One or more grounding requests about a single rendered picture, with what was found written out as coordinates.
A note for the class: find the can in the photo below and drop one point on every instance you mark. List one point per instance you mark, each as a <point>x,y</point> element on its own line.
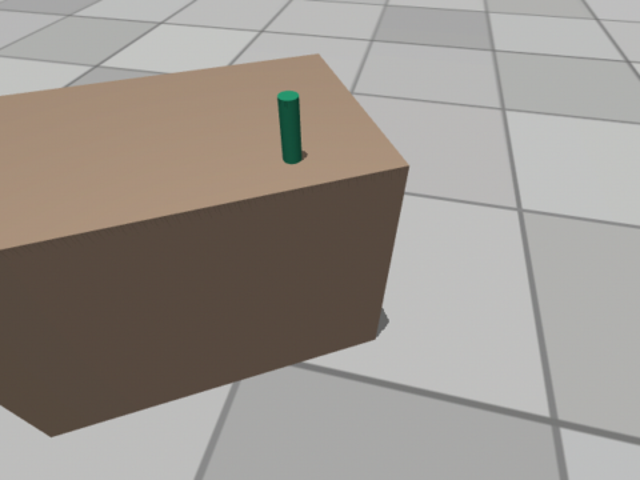
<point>289,117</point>

